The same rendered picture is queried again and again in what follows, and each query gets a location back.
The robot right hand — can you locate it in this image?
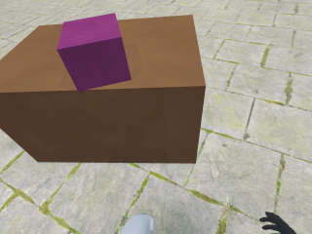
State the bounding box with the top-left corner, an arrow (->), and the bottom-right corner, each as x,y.
259,212 -> 296,234

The left robot thigh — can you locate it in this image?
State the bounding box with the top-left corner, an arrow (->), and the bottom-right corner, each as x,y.
120,214 -> 155,234

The pedestal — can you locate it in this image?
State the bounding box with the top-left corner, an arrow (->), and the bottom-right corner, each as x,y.
0,15 -> 206,164

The carton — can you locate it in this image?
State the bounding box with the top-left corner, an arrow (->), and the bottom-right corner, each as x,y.
57,13 -> 132,92

